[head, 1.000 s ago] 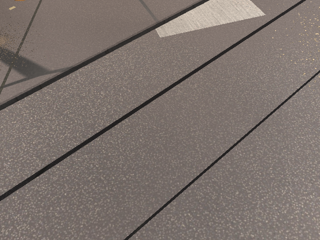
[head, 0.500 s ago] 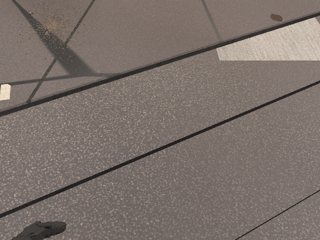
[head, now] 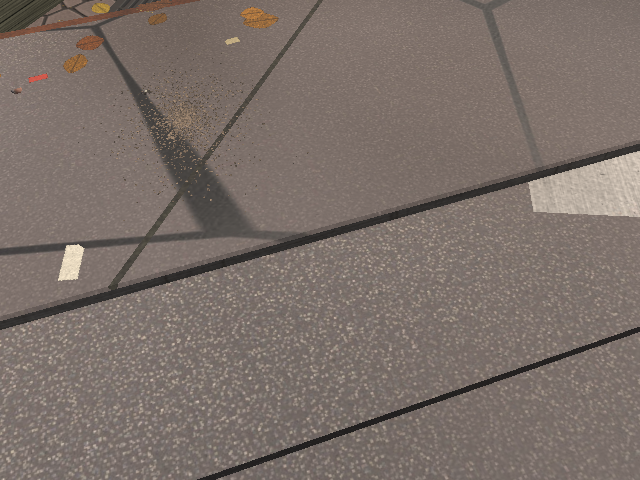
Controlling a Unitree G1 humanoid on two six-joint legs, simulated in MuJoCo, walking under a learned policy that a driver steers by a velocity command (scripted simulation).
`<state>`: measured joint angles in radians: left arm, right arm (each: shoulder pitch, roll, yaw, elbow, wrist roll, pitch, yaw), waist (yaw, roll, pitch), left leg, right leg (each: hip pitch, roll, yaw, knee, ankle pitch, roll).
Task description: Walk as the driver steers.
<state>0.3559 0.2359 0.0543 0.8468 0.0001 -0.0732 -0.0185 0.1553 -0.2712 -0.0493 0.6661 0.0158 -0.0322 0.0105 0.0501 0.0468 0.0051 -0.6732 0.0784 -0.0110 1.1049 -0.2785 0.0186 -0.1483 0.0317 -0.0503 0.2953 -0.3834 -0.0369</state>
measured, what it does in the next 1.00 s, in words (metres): walks ahead, turning right: left foot, then right foot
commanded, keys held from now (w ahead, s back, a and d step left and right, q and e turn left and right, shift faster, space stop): w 0.08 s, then w+e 0.12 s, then e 0.74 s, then w+e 0.06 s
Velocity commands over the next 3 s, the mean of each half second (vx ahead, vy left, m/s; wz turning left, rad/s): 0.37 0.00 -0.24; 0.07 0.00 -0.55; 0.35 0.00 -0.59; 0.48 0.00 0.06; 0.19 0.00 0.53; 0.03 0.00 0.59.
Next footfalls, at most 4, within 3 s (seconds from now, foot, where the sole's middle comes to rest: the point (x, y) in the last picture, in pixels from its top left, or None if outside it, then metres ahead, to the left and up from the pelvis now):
0.20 left None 0.26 0.15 -0.76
0.66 right None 0.35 -0.11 -0.76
1.08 left None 0.41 0.11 -0.76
1.56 right None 0.41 -0.29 -0.76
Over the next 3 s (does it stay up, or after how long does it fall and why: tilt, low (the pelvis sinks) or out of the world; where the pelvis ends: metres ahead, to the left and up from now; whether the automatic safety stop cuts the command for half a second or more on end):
stays up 0.70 -0.43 0.01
